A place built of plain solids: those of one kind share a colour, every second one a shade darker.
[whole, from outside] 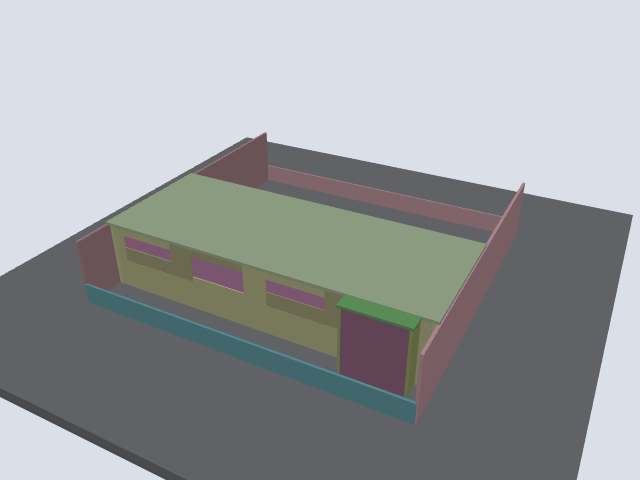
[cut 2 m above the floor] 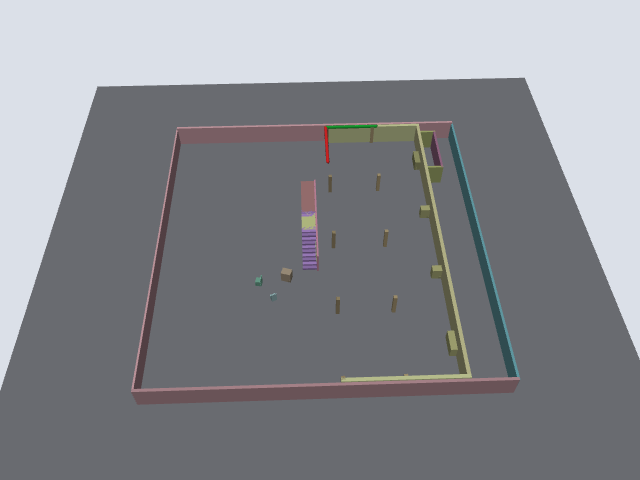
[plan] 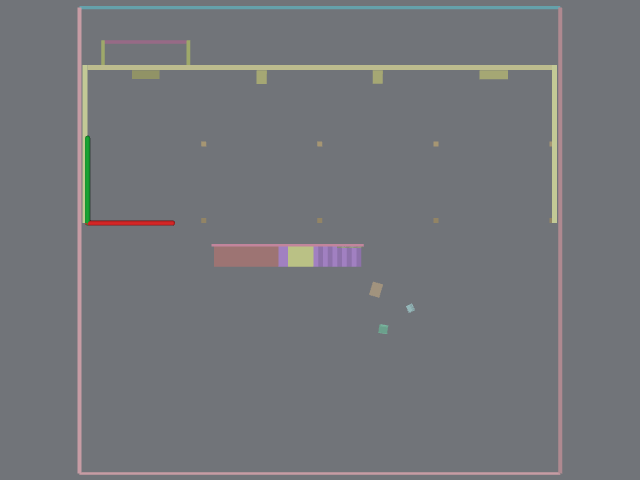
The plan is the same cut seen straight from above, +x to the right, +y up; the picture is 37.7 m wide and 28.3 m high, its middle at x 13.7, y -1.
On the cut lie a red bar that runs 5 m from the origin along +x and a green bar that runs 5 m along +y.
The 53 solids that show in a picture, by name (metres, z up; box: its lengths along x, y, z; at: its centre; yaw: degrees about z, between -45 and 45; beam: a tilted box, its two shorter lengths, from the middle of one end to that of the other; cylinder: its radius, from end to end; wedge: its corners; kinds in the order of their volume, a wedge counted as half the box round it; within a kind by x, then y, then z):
{
 "site_fence_1": {"box": [0.24, 27.47, 5.78], "at": [-0.48, -1.03, 2.84]},
 "site_fence_2": {"box": [28.34, 0.15, 1.85], "at": [13.69, -14.77, 0.88]},
 "site_fence_3": {"box": [0.24, 27.47, 5.78], "at": [27.86, -1.03, 2.84]},
 "roof_1": {"box": [28.38, 11.1, 0.25], "at": [13.69, 3.97, 5.86]},
 "back_1": {"box": [1.0, 0.3, 3.12], "at": [0.5, 9.17, 4.17]},
 "back_2": {"box": [2.0, 0.3, 3.12], "at": [6.84, 9.17, 4.17]},
 "back_3": {"box": [4.84, 0.3, 1.25], "at": [10.27, 9.17, 3.24]},
 "back_4": {"box": [4.84, 0.3, 0.77], "at": [10.27, 9.17, 5.35]},
 "back_5": {"box": [27.38, 0.3, 2.67], "at": [13.69, 9.17, 1.28]},
 "back_6": {"box": [2.0, 0.3, 3.12], "at": [13.69, 9.17, 4.17]},
 "back_7": {"box": [4.84, 0.3, 0.45], "at": [17.11, 9.17, 2.84]},
 "back_8": {"box": [4.84, 0.3, 0.77], "at": [17.11, 9.17, 5.35]},
 "back_9": {"box": [2.0, 0.3, 3.12], "at": [20.53, 9.17, 4.17]},
 "back_10": {"box": [4.84, 0.3, 1.25], "at": [23.96, 9.17, 3.24]},
 "back_11": {"box": [4.84, 0.3, 0.77], "at": [23.96, 9.17, 5.35]},
 "back_12": {"box": [1.0, 0.3, 3.12], "at": [26.88, 9.17, 4.17]},
 "gable_1": {"box": [0.3, 9.32, 5.78], "at": [-0.15, 4.66, 2.84]},
 "gable_2": {"box": [0.3, 9.32, 5.78], "at": [27.53, 4.66, 2.84]},
 "step_1": {"box": [0.85, 1.2, 2.51], "at": [11.39, -1.98, 1.2]},
 "step_2": {"box": [0.58, 1.2, 2.1], "at": [13.3, -1.98, 1.0]},
 "step_3": {"box": [0.85, 1.2, 1.89], "at": [13.45, -1.98, 0.9]},
 "step_4": {"box": [0.85, 1.2, 1.69], "at": [13.73, -1.98, 0.79]},
 "step_5": {"box": [0.85, 1.2, 1.48], "at": [14.02, -1.98, 0.69]},
 "step_6": {"box": [0.85, 1.2, 1.28], "at": [14.3, -1.98, 0.59]},
 "step_7": {"box": [0.85, 1.2, 1.07], "at": [14.58, -1.98, 0.49]},
 "step_8": {"box": [0.85, 1.2, 0.87], "at": [14.86, -1.98, 0.38]},
 "step_9": {"box": [0.85, 1.2, 0.66], "at": [15.14, -1.98, 0.28]},
 "step_10": {"box": [0.85, 1.2, 0.46], "at": [15.42, -1.98, 0.18]},
 "step_11": {"box": [0.85, 1.2, 0.25], "at": [15.71, -1.98, 0.08]},
 "head_1": {"box": [3.8, 1.2, 2.92], "at": [9.35, -1.98, 1.41]},
 "site_backwall_1": {"box": [28.34, 0.2, 1.85], "at": [13.69, 12.7, 0.88]},
 "bay_back_1": {"box": [5.24, 0.21, 5.78], "at": [3.42, 10.68, 2.84]},
 "floor_1": {"box": [2.06, 1.2, 2.3], "at": [12.28, -1.98, 1.1]},
 "spine_1": {"box": [8.98, 0.15, 2.69], "at": [11.79, -1.3, 1.29]},
 "bay_side_1": {"box": [0.21, 1.46, 5.78], "at": [0.91, 10.05, 2.84]},
 "bay_side_2": {"box": [0.21, 1.46, 5.78], "at": [5.94, 10.05, 2.84]},
 "piece_1": {"box": [1.62, 0.52, 1.02], "at": [3.42, 8.75, 0.46]},
 "piece_2": {"box": [0.6, 0.81, 1.1], "at": [10.26, 8.6, 0.5]},
 "piece_3": {"box": [0.6, 0.8, 1.08], "at": [17.11, 8.61, 0.49]},
 "piece_4": {"box": [1.69, 0.53, 0.98], "at": [23.95, 8.74, 0.44]},
 "glazing_1": {"box": [4.84, 0.15, 1.1], "at": [10.27, 9.17, 4.42]},
 "glazing_2": {"box": [4.84, 0.08, 1.9], "at": [17.11, 9.17, 4.02]},
 "glazing_3": {"box": [4.84, 0.12, 1.1], "at": [23.96, 9.17, 4.42]},
 "bay_roof_1": {"box": [5.44, 1.61, 0.2], "at": [3.42, 10.08, 5.83]},
 "column_1": {"box": [0.3, 0.3, 2.67], "at": [0.0, 4.66, 1.28]},
 "column_2": {"box": [0.3, 0.3, 2.67], "at": [6.84, 0.15, 1.28]},
 "column_3": {"box": [0.3, 0.3, 2.67], "at": [6.84, 4.66, 1.28]},
 "column_4": {"box": [0.3, 0.3, 2.67], "at": [13.69, 0.15, 1.28]},
 "column_5": {"box": [0.3, 0.3, 2.67], "at": [13.69, 4.66, 1.28]},
 "column_6": {"box": [0.3, 0.3, 2.67], "at": [20.53, 0.15, 1.28]},
 "column_7": {"box": [0.3, 0.3, 2.67], "at": [20.53, 4.66, 1.28]},
 "foot_bin_1": {"box": [0.62, 0.82, 1.07], "at": [17.0, -3.93, 0.48], "yaw": -16.6},
 "foot_bench_1": {"box": [0.5, 0.45, 0.58], "at": [17.44, -6.27, 0.24], "yaw": -8.2}
}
